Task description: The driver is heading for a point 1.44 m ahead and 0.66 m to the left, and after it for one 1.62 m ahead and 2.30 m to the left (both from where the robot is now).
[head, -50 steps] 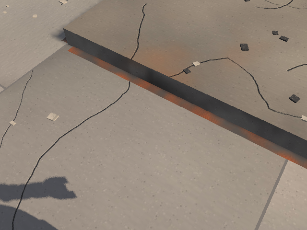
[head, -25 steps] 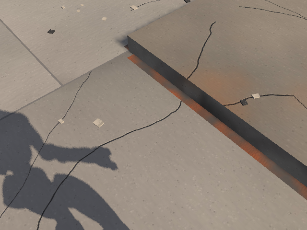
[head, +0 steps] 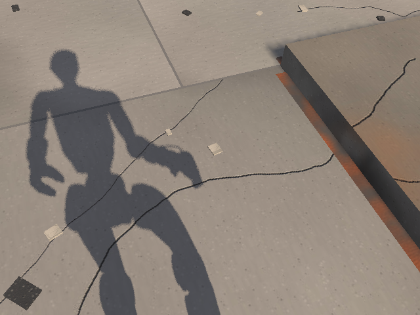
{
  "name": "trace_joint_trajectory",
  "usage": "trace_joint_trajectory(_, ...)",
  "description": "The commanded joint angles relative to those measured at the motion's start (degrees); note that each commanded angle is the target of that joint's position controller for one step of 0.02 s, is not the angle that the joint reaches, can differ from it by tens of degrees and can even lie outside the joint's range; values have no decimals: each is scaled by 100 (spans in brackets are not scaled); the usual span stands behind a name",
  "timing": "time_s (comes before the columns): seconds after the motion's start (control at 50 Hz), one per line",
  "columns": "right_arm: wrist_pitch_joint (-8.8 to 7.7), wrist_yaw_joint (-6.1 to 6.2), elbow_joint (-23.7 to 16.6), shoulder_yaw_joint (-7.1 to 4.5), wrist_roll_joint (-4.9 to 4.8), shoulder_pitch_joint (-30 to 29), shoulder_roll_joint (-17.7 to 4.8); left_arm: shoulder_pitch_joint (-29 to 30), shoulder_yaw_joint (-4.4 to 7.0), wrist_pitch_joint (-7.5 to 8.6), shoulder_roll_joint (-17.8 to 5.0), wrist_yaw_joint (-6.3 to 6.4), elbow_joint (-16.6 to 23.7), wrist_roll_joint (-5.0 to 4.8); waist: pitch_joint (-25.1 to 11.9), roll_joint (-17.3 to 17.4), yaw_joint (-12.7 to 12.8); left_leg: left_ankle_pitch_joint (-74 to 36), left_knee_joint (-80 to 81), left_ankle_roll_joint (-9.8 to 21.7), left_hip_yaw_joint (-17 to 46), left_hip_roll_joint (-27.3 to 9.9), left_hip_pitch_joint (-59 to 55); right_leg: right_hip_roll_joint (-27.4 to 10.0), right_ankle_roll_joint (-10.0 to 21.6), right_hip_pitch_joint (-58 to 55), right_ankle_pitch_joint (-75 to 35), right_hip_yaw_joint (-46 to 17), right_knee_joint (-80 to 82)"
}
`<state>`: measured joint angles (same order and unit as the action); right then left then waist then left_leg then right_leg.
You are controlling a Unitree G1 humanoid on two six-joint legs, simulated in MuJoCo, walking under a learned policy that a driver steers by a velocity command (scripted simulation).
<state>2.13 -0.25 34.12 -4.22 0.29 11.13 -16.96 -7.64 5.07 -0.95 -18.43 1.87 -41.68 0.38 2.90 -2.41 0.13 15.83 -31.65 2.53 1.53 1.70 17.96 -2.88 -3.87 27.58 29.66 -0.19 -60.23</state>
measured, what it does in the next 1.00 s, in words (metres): steps on the spot, turning left: right foot, then left foot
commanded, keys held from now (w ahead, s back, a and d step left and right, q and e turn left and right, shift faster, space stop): q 0.66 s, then no key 0.34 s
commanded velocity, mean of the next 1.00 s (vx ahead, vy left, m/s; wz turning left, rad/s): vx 0.00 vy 0.00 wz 0.50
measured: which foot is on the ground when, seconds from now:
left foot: down 0.00-0.36, up 0.38-0.76, down 0.78-1.00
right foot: up 0.00-0.34, down 0.36-0.78, up 0.80-1.00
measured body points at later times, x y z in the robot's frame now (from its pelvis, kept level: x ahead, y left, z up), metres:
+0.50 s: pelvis +0.00 -0.03 +0.01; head +0.04 -0.04 +0.45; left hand +0.07 +0.29 -0.08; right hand +0.24 -0.27 -0.09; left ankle -0.06 +0.09 -0.66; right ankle +0.04 -0.13 -0.73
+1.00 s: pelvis -0.03 +0.02 +0.01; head -0.02 +0.06 +0.46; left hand -0.06 +0.34 -0.12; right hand +0.25 -0.12 -0.07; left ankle -0.07 +0.11 -0.73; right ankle +0.03 -0.12 -0.68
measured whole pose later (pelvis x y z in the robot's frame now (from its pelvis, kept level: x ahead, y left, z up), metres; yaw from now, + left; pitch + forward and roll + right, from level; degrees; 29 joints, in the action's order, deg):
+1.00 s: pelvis -0.03 +0.02 +0.01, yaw +29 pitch +1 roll -1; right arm 0.6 0.6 36.8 -1.7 0.8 8.6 -13.9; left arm -10.0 4.4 -2.0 -18.6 1.4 -43.8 -0.1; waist 2.7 -2.6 0.7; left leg 12.9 -25.8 2.9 0.9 2.0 13.3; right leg -3.1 -5.2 24.3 22.5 -0.4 -53.6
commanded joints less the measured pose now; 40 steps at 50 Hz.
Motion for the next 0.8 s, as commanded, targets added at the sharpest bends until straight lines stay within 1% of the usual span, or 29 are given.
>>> trace_joint_trajectory(0.02,-134,118,-391,-243,-104,-242,-943,238,183,76,-617,91,468,40,-712,968,-1,-2820,1109,1052,1697,-1402,-1107,41,-45,994,-493,-397,-664)
trace_joint_trajectory(0.06,-97,178,-392,-212,-53,-243,-902,94,159,95,-501,47,421,4,-869,1006,62,-2840,1116,1056,1609,-1259,-1032,195,-105,714,-833,-341,-528)
trace_joint_trajectory(0.1,-88,213,-362,-223,-60,-165,-926,165,113,104,-390,30,433,-25,-868,990,5,-2568,1100,1044,1679,-1190,-1131,261,-139,667,-965,-355,128)
trace_joint_trajectory(0.14,-64,239,-339,-254,-79,-118,-1003,305,72,117,-317,7,474,-21,-847,1023,-69,-2148,1066,1037,1860,-1164,-1129,313,-155,501,-1011,-415,766)
trace_joint_trajectory(0.18,-39,235,-350,-282,-71,-142,-1073,362,61,136,-318,-31,496,-33,-797,1102,-110,-1744,1058,1056,2088,-1147,-950,382,-138,219,-952,-455,1232)
trace_joint_trajectory(0.22,-15,201,-361,-294,-68,-186,-1102,363,71,167,-361,-70,512,-59,-745,1154,-132,-1593,1034,1067,2342,-1124,-760,464,-92,-82,-858,-477,1613)
trace_joint_trajectory(0.26,7,165,-370,-298,-90,-241,-1106,320,87,210,-398,-114,526,-83,-741,1196,-138,-1675,959,1047,2619,-1091,-743,531,-36,-319,-793,-494,1990)
trace_joint_trajectory(0.3,31,148,-382,-296,-133,-331,-1093,190,105,262,-412,-163,520,-99,-780,1218,-74,-1866,816,972,2857,-1019,-808,569,48,-614,-916,-495,2574)
trace_joint_trajectory(0.32,47,156,-398,-288,-173,-437,-1068,27,119,288,-401,-183,476,-96,-809,1190,52,-1873,683,858,2873,-903,-754,574,113,-943,-1277,-451,3152)
trace_joint_trajectory(0.34,61,177,-410,-269,-218,-498,-1011,-158,146,308,-427,-184,411,-73,-826,1112,172,-1607,516,658,2792,-723,-547,485,205,-1439,-1949,-406,3843)
trace_joint_trajectory(0.36,54,191,-406,-213,-186,-310,-803,-308,218,299,-710,-154,410,1,-987,634,104,-597,-22,343,2464,-420,-30,-265,475,-2142,-2415,-948,4035)
trace_joint_trajectory(0.38,23,187,-463,-161,-159,-18,-579,-85,294,235,-1205,-120,476,109,-783,-984,-251,1381,-1160,-56,1264,546,1130,-1400,1236,-2471,-3494,-2274,4217)
trace_joint_trajectory(0.4,-29,200,-430,-315,-95,-18,-1061,-131,260,254,-996,-134,521,226,-715,-1189,-72,2247,-2576,-366,890,498,1460,-2107,2014,-2064,-3837,-2971,4337)
trace_joint_trajectory(0.42,-23,185,-313,-430,-109,112,-1340,124,158,266,-711,-104,611,171,-619,-743,-181,1872,-3339,-502,888,230,1482,-1968,2010,-1898,-3687,-2517,4282)
trace_joint_trajectory(0.44,25,186,-169,-454,-138,184,-1284,376,107,249,-512,-71,649,103,-492,-531,-257,1495,-3620,-600,797,157,1501,-1533,1717,-1808,-3342,-1910,4217)
trace_joint_trajectory(0.46,84,202,-89,-431,-135,233,-1126,473,78,229,-435,-37,677,25,-415,-475,-239,1162,-3847,-692,730,140,1636,-1253,1526,-1874,-3098,-1519,4181)
trace_joint_trajectory(0.48,124,189,-89,-388,-152,207,-970,452,49,210,-409,-5,675,-11,-353,-492,-172,969,-3976,-772,652,114,1734,-1167,1515,-1910,-3293,-1264,4166)
trace_joint_trajectory(0.5,134,169,-137,-345,-180,117,-840,368,43,177,-432,21,656,7,-326,-517,-110,831,-3853,-823,465,82,1727,-1049,1528,-1920,-3410,-988,4199)
trace_joint_trajectory(0.52,129,157,-210,-311,-204,-27,-752,241,51,148,-458,45,629,37,-356,-594,-12,739,-3596,-865,323,27,1769,-1020,1563,-2095,-3469,-840,4208)
trace_joint_trajectory(0.54,119,149,-286,-277,-212,-185,-686,101,67,120,-503,65,599,57,-410,-660,102,720,-3294,-902,241,-48,1833,-1072,1617,-2335,-3546,-785,4198)
trace_joint_trajectory(0.58,108,116,-395,-222,-176,-360,-606,-48,118,75,-643,72,556,58,-554,-721,233,792,-2712,-934,140,-227,1705,-1235,1694,-2626,-3670,-714,4158)
trace_joint_trajectory(0.62,104,63,-454,-161,-138,-398,-522,13,175,48,-801,34,556,26,-639,-760,254,858,-2095,-878,-41,-349,1249,-1326,1699,-2514,-3767,-519,4135)
trace_joint_trajectory(0.64,106,41,-464,-152,-136,-368,-525,65,199,37,-869,5,558,6,-661,-794,239,846,-1820,-834,-155,-359,978,-1357,1691,-2384,-3854,-419,4128)
trace_joint_trajectory(0.7,134,-5,-446,-175,-138,-208,-593,25,217,41,-954,-70,480,-101,-685,-830,183,701,-956,-649,-346,-259,400,-1441,1641,-2252,-3952,-357,3945)
trace_joint_trajectory(0.72,139,-19,-400,-181,-132,-62,-571,80,209,45,-962,-86,455,-163,-690,-783,66,390,-422,-527,-394,-208,116,-1425,1555,-2192,-3919,-317,3784)
trace_joint_trajectory(0.74,134,-29,-288,-191,-120,203,-549,156,183,45,-914,-91,429,-227,-710,-702,-103,-218,366,-357,-495,-106,-370,-1340,1391,-2020,-3792,-196,3528)
trace_joint_trajectory(0.76,126,-3,-218,-227,-102,373,-663,-107,116,70,-720,-111,290,-243,-733,-418,-149,-909,1022,-181,-358,-67,-1055,-1161,1046,-1616,-3311,18,3170)
trace_joint_trajectory(0.78,107,66,-252,-315,-100,517,-1073,-329,-10,102,-349,-154,279,-30,-953,767,-33,-2554,1176,101,915,-993,-2057,-683,464,-672,-1750,550,2055)
trace_joint_trajectory(0.8,50,108,-429,-314,37,290,-1429,-156,-131,126,-111,-161,521,170,-910,2038,45,-3927,1023,1193,2384,-2344,-2049,-13,1,517,777,608,933)
Keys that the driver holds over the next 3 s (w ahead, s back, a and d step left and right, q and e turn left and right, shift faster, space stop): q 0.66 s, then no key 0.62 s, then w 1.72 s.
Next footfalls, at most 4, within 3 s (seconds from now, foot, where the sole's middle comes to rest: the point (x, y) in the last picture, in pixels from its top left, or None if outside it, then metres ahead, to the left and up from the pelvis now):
0.36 right None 0.08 -0.12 -0.77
0.78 left None -0.03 0.13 -0.77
1.14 right None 0.07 -0.09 -0.77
1.98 right None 0.42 0.11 -0.77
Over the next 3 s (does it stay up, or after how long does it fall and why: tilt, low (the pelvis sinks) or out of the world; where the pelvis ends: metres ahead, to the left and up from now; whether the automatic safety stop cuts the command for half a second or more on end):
stays up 0.65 0.39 0.00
